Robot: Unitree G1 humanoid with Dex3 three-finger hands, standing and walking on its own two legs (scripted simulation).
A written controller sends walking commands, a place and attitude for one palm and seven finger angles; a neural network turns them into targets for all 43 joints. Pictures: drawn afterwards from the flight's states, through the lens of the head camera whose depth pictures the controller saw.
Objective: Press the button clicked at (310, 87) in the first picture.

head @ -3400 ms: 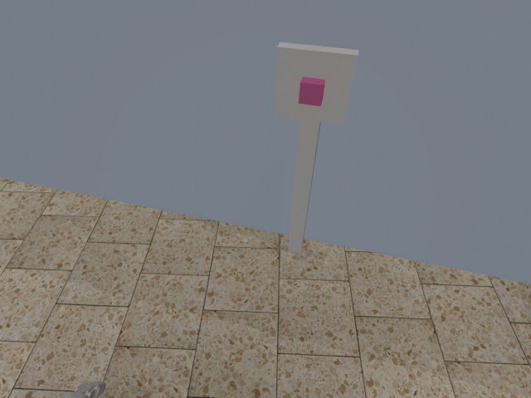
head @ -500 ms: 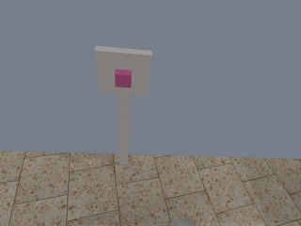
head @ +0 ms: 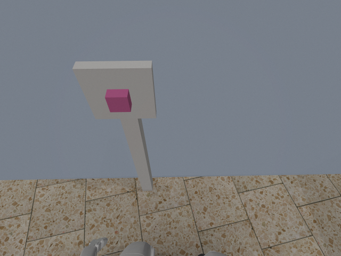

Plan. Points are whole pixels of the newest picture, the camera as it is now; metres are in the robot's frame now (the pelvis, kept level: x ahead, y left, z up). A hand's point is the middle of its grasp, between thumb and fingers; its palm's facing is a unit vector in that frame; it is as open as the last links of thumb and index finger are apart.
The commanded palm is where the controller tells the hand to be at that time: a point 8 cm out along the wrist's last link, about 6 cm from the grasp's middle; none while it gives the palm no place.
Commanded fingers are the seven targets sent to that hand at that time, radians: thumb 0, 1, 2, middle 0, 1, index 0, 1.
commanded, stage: come to a stop and stand still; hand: left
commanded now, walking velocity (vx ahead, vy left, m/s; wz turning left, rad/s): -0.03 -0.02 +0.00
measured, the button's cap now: (119, 100) +0.49 +0.16 +0.06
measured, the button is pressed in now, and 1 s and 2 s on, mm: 0 0 0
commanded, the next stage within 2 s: look again from close up in 1.54 s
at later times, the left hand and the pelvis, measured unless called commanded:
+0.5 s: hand out of the picture -0.09 +0.26 -0.17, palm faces +0.04 -0.99 -0.15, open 7.4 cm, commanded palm none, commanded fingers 0.00 0.90 0.90 -0.20 -0.30 -0.20 -0.30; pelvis -0.03 +0.07 +0.02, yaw -2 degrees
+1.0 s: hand out of the picture -0.05 +0.16 -0.16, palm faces +0.00 -0.98 -0.19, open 7.3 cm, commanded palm none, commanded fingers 0.00 0.90 0.90 -0.20 -0.30 -0.20 -0.30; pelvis -0.04 +0.00 +0.01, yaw -2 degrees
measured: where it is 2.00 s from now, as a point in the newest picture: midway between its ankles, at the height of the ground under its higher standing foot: outside the picture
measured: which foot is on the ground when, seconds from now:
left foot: up 0.00-0.12, down 0.14-1.00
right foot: down 0.00-0.16, up 0.18-0.78, down 0.80-1.00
